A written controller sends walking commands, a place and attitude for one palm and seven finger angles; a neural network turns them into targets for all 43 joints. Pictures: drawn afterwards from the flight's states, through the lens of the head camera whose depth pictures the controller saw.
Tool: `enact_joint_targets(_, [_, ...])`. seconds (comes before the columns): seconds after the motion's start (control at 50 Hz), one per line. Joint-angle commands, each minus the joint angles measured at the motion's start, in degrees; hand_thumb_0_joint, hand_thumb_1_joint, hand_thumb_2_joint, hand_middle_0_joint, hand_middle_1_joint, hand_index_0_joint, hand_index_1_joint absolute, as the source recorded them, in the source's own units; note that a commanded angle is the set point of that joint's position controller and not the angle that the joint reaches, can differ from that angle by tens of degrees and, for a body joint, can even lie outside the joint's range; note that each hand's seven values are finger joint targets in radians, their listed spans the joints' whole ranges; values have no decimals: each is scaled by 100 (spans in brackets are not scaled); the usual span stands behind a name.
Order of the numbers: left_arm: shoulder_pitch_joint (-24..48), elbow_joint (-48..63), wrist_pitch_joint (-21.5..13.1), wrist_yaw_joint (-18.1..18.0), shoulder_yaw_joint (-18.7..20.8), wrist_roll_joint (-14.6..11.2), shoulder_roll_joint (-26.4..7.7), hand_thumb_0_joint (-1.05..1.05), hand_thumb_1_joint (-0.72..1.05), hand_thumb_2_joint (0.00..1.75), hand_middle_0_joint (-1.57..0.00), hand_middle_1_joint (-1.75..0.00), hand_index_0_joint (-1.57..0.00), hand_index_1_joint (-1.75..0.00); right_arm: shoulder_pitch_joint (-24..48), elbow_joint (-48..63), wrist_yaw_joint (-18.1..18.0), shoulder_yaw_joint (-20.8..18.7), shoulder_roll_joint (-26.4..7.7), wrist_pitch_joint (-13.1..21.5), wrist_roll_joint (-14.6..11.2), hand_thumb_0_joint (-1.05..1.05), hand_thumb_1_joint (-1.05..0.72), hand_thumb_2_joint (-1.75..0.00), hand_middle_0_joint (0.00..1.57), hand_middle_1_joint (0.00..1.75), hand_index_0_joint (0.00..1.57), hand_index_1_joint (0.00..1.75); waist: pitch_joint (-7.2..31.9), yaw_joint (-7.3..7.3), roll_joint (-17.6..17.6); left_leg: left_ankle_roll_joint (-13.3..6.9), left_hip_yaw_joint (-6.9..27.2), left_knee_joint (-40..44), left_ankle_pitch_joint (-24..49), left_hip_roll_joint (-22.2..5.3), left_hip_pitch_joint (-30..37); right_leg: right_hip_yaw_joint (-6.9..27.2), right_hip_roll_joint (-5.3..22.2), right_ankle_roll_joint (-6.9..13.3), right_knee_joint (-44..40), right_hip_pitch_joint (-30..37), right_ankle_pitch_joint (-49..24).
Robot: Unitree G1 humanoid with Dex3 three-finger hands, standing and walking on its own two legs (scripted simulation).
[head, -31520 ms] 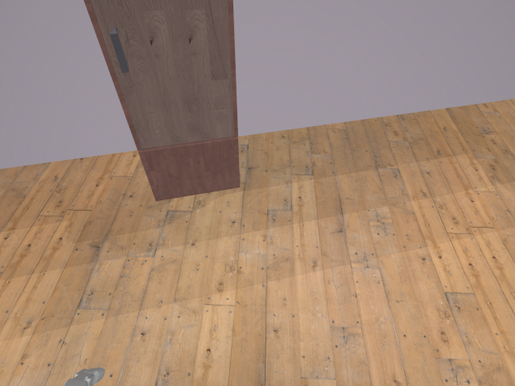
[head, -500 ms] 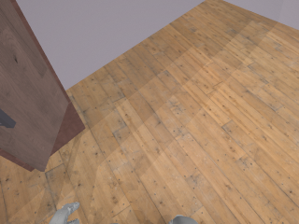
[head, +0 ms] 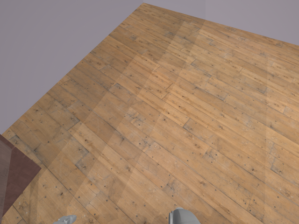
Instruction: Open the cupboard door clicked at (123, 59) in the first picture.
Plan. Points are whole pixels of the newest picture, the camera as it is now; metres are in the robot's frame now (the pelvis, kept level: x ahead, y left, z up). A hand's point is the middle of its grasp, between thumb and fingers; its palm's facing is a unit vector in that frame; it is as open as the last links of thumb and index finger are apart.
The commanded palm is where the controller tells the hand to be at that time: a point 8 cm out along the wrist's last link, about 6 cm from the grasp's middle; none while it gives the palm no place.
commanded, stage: walk to a spot facing it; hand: left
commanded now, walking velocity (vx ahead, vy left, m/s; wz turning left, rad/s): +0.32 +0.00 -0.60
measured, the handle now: out of the picture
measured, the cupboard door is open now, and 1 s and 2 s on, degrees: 40 40 40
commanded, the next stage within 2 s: turn to face it in 1.22 s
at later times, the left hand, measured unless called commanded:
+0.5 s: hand (119, 166) +0.31 +0.11 -0.18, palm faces -0.26 -0.95 -0.18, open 7.2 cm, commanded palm none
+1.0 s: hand (153, 107) +0.59 +0.00 -0.18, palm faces -0.36 -0.91 -0.20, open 7.4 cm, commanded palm none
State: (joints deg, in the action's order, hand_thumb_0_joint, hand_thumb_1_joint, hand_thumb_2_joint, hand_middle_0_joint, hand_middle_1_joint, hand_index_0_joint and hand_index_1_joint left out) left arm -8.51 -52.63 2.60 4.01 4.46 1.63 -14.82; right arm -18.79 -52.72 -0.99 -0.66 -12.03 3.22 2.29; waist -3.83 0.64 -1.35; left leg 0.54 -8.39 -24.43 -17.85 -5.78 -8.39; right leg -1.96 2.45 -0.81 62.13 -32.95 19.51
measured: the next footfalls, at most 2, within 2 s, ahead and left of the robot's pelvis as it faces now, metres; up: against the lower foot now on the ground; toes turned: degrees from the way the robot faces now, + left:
right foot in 0.22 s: +0.20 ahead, -0.16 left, +0.00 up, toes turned -14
left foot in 0.58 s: +0.39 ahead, +0.05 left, +0.00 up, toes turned -10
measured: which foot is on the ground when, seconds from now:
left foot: down 0.00-0.22, up 0.24-0.56, down 0.58-0.90, up 0.92-1.00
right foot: up 0.00-0.20, down 0.22-0.58, up 0.60-0.88, down 0.90-1.00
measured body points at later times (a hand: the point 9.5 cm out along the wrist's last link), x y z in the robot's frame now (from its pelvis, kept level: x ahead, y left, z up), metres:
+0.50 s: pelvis +0.20 -0.06 +0.00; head +0.25 -0.05 +0.44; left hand +0.33 +0.16 -0.16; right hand +0.22 -0.31 -0.14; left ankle +0.31 +0.08 -0.71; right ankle +0.16 -0.15 -0.75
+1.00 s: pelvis +0.43 -0.14 -0.02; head +0.46 -0.15 +0.43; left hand +0.61 +0.05 -0.16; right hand +0.30 -0.35 -0.17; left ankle +0.40 +0.02 -0.68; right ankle +0.42 -0.25 -0.74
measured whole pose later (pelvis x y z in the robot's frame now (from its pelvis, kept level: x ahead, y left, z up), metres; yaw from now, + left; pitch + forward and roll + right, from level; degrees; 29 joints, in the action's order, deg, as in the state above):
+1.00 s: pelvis +0.43 -0.14 -0.02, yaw -22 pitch +0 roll -1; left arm -8.6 -56.4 -2.6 1.3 3.4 0.9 -10.6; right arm -19.2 -63.0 0.5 -2.6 -12.7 0.1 1.2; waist -3.9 1.6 1.5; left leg 1.7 -4.7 -60.4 -26.7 -7.0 -19.9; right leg -5.7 0.9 2.0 33.4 -18.6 15.5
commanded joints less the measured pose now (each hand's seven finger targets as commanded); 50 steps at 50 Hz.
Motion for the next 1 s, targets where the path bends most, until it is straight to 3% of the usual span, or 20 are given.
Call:
enact_joint_targets(0.0, [987, 731, -231, 105, -90, -16, 21, 0, 90, 90, -20, -30, -20, -30, -784, 5, -77, -249, -966, 110, -3, 0, -90, -90, 20, 30, 20, 30, 268, 281, 1243, -388, 166, 803, 2692, -1149, 1140, -341, 98, 15, -853, -688, -480])
enact_joint_targets(0.1, [1274, 718, -206, 112, -90, -17, -88, 0, 90, 90, -20, -30, -20, -30, -862, -136, -52, -222, -1019, 55, 34, 0, -90, -90, 20, 30, 20, 30, 8, 239, 1145, -395, -252, 622, 3003, -1376, 760, -722, -124, 232, -2133, 384, -432])
enact_joint_targets(0.12, [1048, 645, -218, 98, -67, -19, -176, 0, 90, 90, -20, -30, -20, -30, -830, -136, -50, -226, -1109, 41, 23, 0, -90, -90, 20, 30, 20, 30, 125, 120, 1074, -378, -334, 282, 3514, -1423, 680, -825, -252, 329, -2301, 908, -277])
enact_joint_targets(0.16, [-456, 186, -291, 12, 53, 7, -494, 0, 90, 90, -20, -30, -20, -30, -496, -72, -15, -210, -1157, 43, -56, 0, -90, -90, 20, 30, 20, 30, 707, -652, 628, -119, -679, -1654, 4188, -1135, -349, -756, -488, 681, -2854, 3261, -500])
enact_joint_targets(0.18, [-1505, -78, -359, -85, 250, 40, -1119, 0, 90, 90, -20, -30, -20, -30, -245, 127, 41, -154, -869, 78, -175, 0, -90, -90, 20, 30, 20, 30, 1390, -1144, -522, 98, -897, -3460, 2426, -626, -1905, 901, 690, 1142, -3269, 4988, -110])
enact_joint_targets(0.2, [-2020, -193, -379, -175, 361, -75, -1598, 0, 90, 90, -20, -30, -20, -30, 30, 422, 15, -135, -662, 89, -280, 0, -90, -90, 20, 30, 20, 30, 1854, -1174, -1482, 304, -294, -5341, -1695, 181, -3178, 3665, 2209, 1745, -4316, 5402, -883])
enact_joint_targets(0.22, [-1661, -158, -358, -254, 374, -168, -1641, 0, 90, 90, -20, -30, -20, -30, 377, 441, 9, -193, -869, 55, -247, 0, -90, -90, 20, 30, 20, 30, 1258, -1004, -865, 182, 728, -5746, -1472, -151, -3664, 3601, 2200, 1832, -4630, 4814, -509])
enact_joint_targets(0.28, [-50, 326, -413, -351, 118, -76, -861, 0, 90, 90, -20, -30, -20, -30, 293, 206, 51, -257, -690, -86, -117, 0, -90, -90, 20, 30, 20, 30, 182, -71, -525, 308, 875, -4551, -669, -624, -2579, 2059, 1563, 1384, -5007, 1899, 73])
enact_joint_targets(0.32, [76, 323, -497, -339, 83, -30, -722, 0, 90, 90, -20, -30, -20, -30, -49, 38, 104, -243, -496, -204, -66, 0, -90, -90, 20, 30, 20, 30, 160, 174, -579, 341, 582, -3802, -249, -440, -1952, 1366, 1136, 1224, -5118, 1321, -217])
enact_joint_targets(0.5, [-425, -55, -558, -275, 141, -83, -638, 0, 90, 90, -20, -30, -20, -30, 286, 90, 159, -304, -487, 52, -65, 0, -90, -90, 20, 30, 20, 30, 351, 130, -179, 275, 196, -478, 836, 164, -322, 1147, 643, 898, -4227, 1549, -46])
enact_joint_targets(0.52, [-423, -33, -555, -262, 96, -86, -486, 0, 90, 90, -20, -30, -20, -30, -119, -59, 107, -359, -710, 98, -52, 0, -90, -90, 20, 30, 20, 30, 518, 335, 318, 147, 495, -193, 509, -42, 490, 977, 392, 731, -3433, 1113, -232])
enact_joint_targets(0.56, [-403, 161, -599, -218, -59, -111, -57, 0, 90, 90, -20, -30, -20, -30, -1250, -256, 26, -539, -1578, 85, 87, 0, -90, -90, 20, 30, 20, 30, 1054, 738, 2181, -973, 3524, 1007, -695, -2307, 1703, 3, -476, 280, -151, -553, 1333])
enact_joint_targets(0.58, [-11, 289, -616, -223, -11, -61, -177, 0, 90, 90, -20, -30, -20, -30, -1154, -195, 22, -523, -1448, 23, 73, 0, -90, -90, 20, 30, 20, 30, 596, 730, 1225, -1250, 3724, 1201, -807, -2487, 1298, 373, -91, 307, 576, -884, 1159])
enact_joint_targets(0.64, [239, 147, -571, -163, 20, -1, -102, 0, 90, 90, -20, -30, -20, -30, -463, -137, 1, -352, -841, 139, 47, 0, -90, -90, 20, 30, 20, 30, -91, 304, 816, -857, 2328, 1303, 498, -1804, 232, 427, 336, 168, 744, -906, 123])
enact_joint_targets(0.7, [149, 89, -481, -79, -80, -28, 94, 0, 90, 90, -20, -30, -20, -30, -365, -265, -7, -332, -813, 188, 22, 0, -90, -90, 20, 30, 20, 30, 358, 150, 1090, -598, 813, 1053, 1889, -1276, 445, 36, 320, 94, -832, -113, -26])
enact_joint_targets(0.78, [216, 1, -479, -56, -116, -14, 166, 0, 90, 90, -20, -30, -20, -30, -376, -405, 54, -383, -914, 85, -3, 0, -90, -90, 20, 30, 20, 30, 470, 168, 940, -505, 217, 827, 1561, -1098, 312, -611, -63, 142, -2375, 928, -491])
enact_joint_targets(0.84, [-796, -357, -483, -103, 55, 8, -220, 0, 90, 90, -20, -30, -20, -30, -91, -422, 83, -335, -851, 9, -48, 0, -90, -90, 20, 30, 20, 30, 584, -437, 103, -242, -147, -443, 948, -799, -688, -537, -212, 317, -3151, 2907, -677])
enact_joint_targets(0.88, [-2201, -695, -538, -266, 335, -14, -1333, 0, 90, 90, -20, -30, -20, -30, 339, -59, 160, -213, -339, 27, -191, 0, -90, -90, 20, 30, 20, 30, 1047, -1066, -2183, 106, -334, -3702, -1827, 267, -3045, 3323, 2123, 1427, -4929, 4537, 930])
enact_joint_targets(0.92, [-1534, -584, -478, -344, 276, -131, -1076, 0, 90, 90, -20, -30, -20, -30, 737, -14, 190, -297, -483, 31, -137, 0, -90, -90, 20, 30, 20, 30, 202, -717, -1037, 77, 571, -4422, -1090, -257, -3553, 3094, 2045, 1635, -5221, 3573, 1338])
enact_joint_targets(0.98, [-796, -377, -593, -437, 81, -33, -376, 0, 90, 90, -20, -30, -20, -30, 530, -287, 142, -283, -381, -33, -82, 0, -90, -90, 20, 30, 20, 30, 337, -179, -909, 183, 702, -3480, -677, -468, -2472, 1549, 1534, 1237, -4897, 2552, -969])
